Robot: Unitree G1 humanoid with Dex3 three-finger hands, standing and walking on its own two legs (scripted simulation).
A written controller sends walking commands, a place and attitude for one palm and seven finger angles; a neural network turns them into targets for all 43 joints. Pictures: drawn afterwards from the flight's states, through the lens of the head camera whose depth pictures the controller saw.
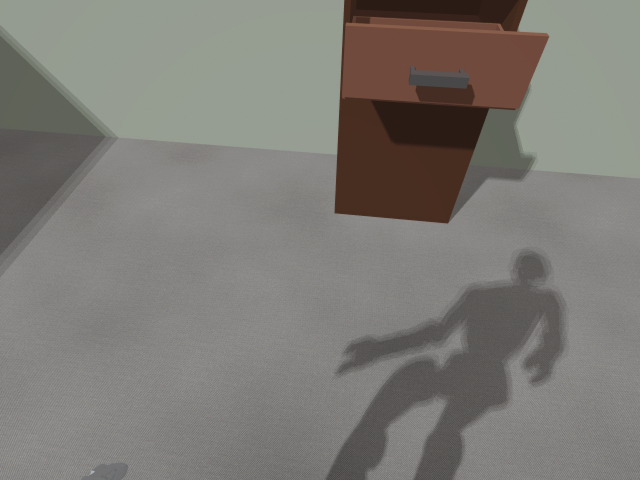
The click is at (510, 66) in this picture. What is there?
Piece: drawer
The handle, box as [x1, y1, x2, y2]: [409, 66, 469, 88]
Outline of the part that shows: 409,84 466,88 469,78 468,74 465,73 463,69 459,69 459,72 457,73 415,70 414,66 410,66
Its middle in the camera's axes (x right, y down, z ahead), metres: +0.28 -0.40 +0.95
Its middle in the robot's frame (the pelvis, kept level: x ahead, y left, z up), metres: +1.00 -0.23 +0.05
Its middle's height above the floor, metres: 0.82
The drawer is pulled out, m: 0.30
